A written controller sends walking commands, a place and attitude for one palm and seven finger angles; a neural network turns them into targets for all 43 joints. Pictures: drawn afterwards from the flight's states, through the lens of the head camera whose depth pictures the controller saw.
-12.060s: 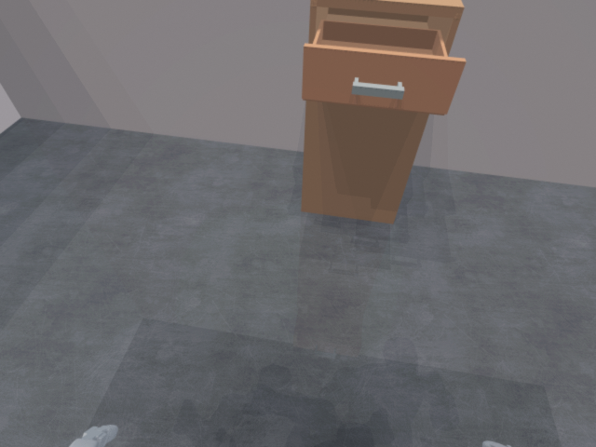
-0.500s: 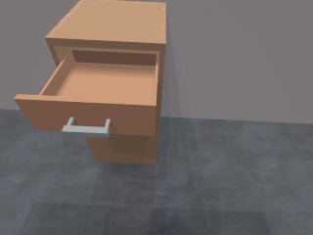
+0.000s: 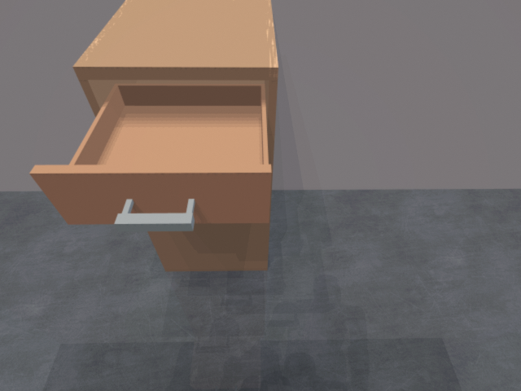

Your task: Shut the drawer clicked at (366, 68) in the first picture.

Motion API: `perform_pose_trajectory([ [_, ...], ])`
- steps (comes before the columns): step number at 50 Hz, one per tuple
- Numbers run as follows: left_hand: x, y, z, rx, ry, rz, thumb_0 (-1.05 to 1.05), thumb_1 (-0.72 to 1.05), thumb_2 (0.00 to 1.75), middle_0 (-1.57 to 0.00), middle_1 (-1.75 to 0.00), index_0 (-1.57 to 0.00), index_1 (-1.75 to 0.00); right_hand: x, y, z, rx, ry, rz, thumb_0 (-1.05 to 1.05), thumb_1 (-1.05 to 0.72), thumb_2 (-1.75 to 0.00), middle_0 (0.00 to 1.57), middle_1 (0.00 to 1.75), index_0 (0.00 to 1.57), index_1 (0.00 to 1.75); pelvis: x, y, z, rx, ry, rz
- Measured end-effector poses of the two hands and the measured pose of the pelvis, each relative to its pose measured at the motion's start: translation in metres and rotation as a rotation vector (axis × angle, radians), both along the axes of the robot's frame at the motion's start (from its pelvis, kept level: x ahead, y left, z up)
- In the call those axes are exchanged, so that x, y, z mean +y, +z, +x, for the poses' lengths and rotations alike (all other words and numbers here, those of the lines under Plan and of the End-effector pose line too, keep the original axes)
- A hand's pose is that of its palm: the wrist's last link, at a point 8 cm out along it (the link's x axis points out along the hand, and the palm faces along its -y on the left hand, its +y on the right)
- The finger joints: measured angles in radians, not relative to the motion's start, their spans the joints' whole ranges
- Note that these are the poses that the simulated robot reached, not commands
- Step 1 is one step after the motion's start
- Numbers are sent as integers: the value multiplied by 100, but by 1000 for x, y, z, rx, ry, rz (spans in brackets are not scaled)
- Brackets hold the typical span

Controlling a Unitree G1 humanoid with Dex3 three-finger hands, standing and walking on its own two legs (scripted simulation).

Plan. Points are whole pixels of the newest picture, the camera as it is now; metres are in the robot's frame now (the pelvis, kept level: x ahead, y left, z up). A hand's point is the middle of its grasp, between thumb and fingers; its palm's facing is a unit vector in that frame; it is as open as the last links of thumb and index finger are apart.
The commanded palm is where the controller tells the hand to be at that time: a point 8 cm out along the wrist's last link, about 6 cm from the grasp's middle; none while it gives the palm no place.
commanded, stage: look again from close up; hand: left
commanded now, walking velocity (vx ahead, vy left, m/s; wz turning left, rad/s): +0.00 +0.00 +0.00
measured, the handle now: (158, 213) +0.39 +0.20 +0.04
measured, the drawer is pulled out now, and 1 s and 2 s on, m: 0.29 0.29 0.29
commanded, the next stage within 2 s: shuffle to correct the standing spot in 0.08 s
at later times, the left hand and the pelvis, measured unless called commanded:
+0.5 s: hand out of the picture +0.00 +0.16 -0.18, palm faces +0.07 -0.98 -0.18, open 7.4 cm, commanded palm none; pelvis +0.04 -0.01 -0.01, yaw +2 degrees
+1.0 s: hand out of the picture +0.14 +0.16 -0.18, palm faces +0.11 -0.97 -0.22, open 7.3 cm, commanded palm none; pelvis +0.11 -0.03 +0.00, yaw +5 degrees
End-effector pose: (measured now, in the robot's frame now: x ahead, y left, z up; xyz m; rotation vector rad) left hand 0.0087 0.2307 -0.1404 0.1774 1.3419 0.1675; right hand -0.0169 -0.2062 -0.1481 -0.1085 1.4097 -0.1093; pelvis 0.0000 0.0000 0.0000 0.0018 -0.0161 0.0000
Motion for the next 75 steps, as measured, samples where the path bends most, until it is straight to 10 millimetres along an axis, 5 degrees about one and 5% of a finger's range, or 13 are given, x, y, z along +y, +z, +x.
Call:
perform_pose_trajectory([
  [14, -10, -9, -3, 37, 10, -49, 0, 91, 90, -20, -30, -19, -30, -2, 4, 17, -12, 4, -30, 1, -91, -90, 20, 30, 20, 30, 5, 0, 11, -7, 1, 5],
  [24, -24, -12, -9, 84, 60, -52, 0, 91, 90, -20, -30, -19, -30, -20, -3, 41, 17, 26, -30, 0, -91, -90, 20, 30, 20, 30, -9, -7, 37, 19, 32, 7],
  [28, -30, -15, -16, 109, 109, -54, 0, 90, 90, -20, -30, -19, -30, -26, -5, 64, 24, 60, -40, 1, -91, -90, 20, 30, 20, 30, -14, -11, 52, 25, 57, -8],
  [34, -37, -24, -36, 223, 158, -98, 0, 90, 90, -20, -30, -19, -30, -29, 2, 132, -66, 105, -95, 2, -93, -90, 20, 30, 20, 30, -5, -16, 78, 11, 59, -10],
  [38, -32, -25, -20, 276, 128, -108, 0, 90, 90, -20, -30, -20, -30, -27, 7, 157, -152, 81, -116, 1, -92, -90, 20, 30, 20, 30, -1, -15, 93, -8, 37, -2],
  [46, -25, -9, 86, 27, 115, -53, 0, 91, 90, -19, -30, -19, -30, -26, 13, 157, -48, 115, -79, 1, -94, -90, 20, 30, 20, 30, -13, 2, 107, -2, 82, -15],
  [54, -34, -4, 136, -59, 50, 36, 0, 92, 90, -19, -30, -19, -30, -61, -9, 164, -32, 54, -36, 2, -93, -90, 21, 30, 20, 30, -47, -10, 116, 15, 64, 21],
  [60, -47, 4, 141, -95, 49, 33, 0, 91, 90, -20, -30, -20, -30, -77, -5, 169, -34, 60, -46, 1, -92, -90, 20, 30, 20, 30, -54, -5, 108, 22, 80, 28],
  [67, -42, -6, 119, -112, 83, 2, 0, 90, 90, -20, -30, -20, -30, -74, 10, 178, -122, 91, -78, 1, -91, -90, 20, 30, 19, 30, -49, -5, 89, 15, 81, 32],
  [75, -33, -9, 83, -67, 116, -14, 0, 90, 90, -20, -30, -20, -30, -55, 14, 149, -138, 98, -79, 0, -92, -90, 20, 30, 20, 30, -40, -4, 74, -7, 83, 18],
])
